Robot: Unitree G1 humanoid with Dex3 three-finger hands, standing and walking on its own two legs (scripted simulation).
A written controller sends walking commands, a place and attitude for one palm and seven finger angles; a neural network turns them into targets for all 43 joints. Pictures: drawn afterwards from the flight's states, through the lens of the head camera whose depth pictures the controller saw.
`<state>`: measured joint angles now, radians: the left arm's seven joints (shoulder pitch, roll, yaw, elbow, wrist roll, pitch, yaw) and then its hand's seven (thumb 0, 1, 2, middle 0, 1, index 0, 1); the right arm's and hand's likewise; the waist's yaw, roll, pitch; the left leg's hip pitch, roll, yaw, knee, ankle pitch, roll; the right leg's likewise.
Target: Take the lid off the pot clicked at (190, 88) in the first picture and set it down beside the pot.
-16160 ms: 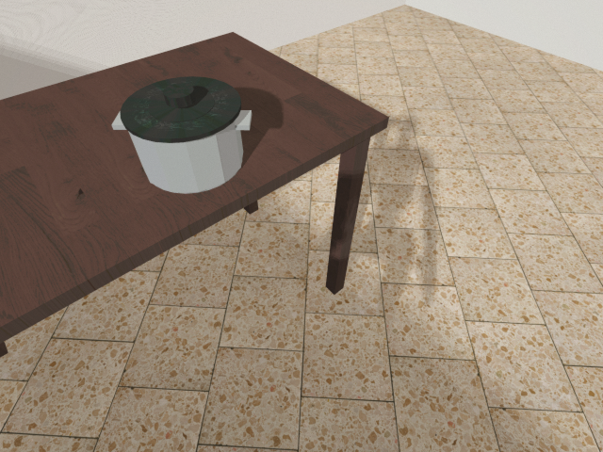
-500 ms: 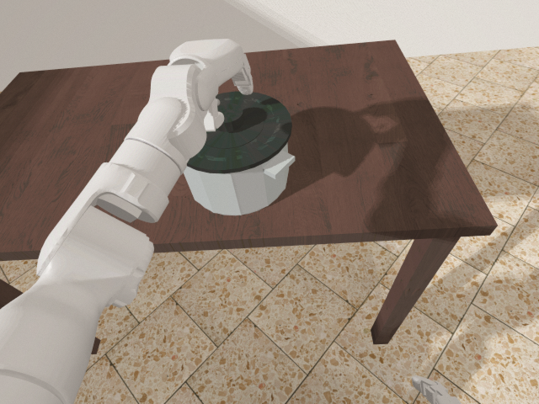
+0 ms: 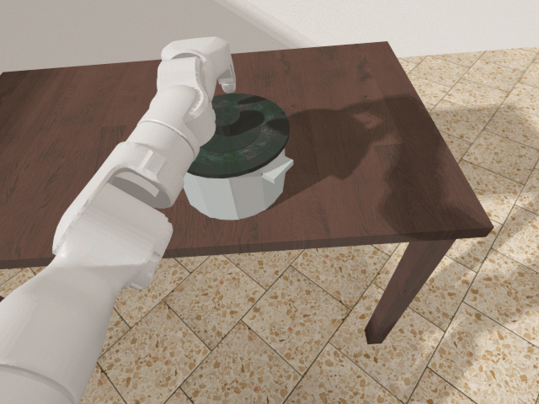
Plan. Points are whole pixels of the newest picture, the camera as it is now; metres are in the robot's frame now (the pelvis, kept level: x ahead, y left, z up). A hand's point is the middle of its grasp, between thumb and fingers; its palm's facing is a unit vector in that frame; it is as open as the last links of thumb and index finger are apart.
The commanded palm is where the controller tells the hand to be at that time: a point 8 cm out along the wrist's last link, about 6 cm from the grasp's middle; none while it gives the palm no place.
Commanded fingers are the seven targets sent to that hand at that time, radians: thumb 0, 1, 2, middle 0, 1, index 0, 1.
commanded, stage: move the open hand above the knob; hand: left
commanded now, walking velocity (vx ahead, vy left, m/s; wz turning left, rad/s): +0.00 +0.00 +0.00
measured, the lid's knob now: (225, 120) +0.53 +0.05 +0.14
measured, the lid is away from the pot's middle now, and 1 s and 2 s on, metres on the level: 0.00 0.00 0.00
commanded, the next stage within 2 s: lower the open fingers around the knob in 0.36 s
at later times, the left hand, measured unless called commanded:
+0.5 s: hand (221, 82) +0.51 +0.04 +0.22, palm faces -0.20 -0.04 -0.98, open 9.7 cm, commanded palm +0.49 +0.05 +0.27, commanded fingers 0.00 -0.34 1.68 -0.90 -0.08 -0.90 -0.08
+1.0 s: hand (205, 114) +0.49 +0.07 +0.19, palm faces -0.30 -0.07 -0.95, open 10.1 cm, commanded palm +0.48 +0.06 +0.24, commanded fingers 0.00 -0.34 1.68 -0.90 -0.08 -0.90 -0.08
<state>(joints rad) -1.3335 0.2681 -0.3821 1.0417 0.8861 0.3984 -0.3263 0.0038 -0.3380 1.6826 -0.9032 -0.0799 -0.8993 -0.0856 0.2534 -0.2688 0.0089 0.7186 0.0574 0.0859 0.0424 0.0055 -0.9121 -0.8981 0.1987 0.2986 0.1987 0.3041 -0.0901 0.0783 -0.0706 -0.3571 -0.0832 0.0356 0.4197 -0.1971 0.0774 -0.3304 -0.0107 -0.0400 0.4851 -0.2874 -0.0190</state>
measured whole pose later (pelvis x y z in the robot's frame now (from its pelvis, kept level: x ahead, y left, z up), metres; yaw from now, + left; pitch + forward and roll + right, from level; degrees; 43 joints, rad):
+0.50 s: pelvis +0.01 +0.00 +0.00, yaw +0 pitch +9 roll +1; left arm -1.42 0.26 -0.34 1.13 0.89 0.38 -0.31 0.00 -0.34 1.68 -0.91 -0.08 -0.90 -0.09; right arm 0.26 -0.28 0.01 0.74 0.06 0.06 0.02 0.00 -0.91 -0.90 0.20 0.30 0.20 0.30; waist -0.11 0.08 -0.08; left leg -0.37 -0.08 0.03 0.42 -0.21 0.07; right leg -0.34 0.00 -0.04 0.48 -0.30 -0.03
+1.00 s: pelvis +0.00 +0.00 +0.00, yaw +1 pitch +7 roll +0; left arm -1.31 0.26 -0.38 1.04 0.85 0.37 -0.37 0.00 -0.34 1.68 -0.91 -0.08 -0.84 -0.06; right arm 0.20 -0.27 0.01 0.71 0.07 0.08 0.02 0.00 -0.91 -0.90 0.20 0.30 0.20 0.30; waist -0.09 0.06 -0.06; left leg -0.35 -0.08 0.01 0.43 -0.21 0.07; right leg -0.31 -0.01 -0.06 0.47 -0.29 -0.02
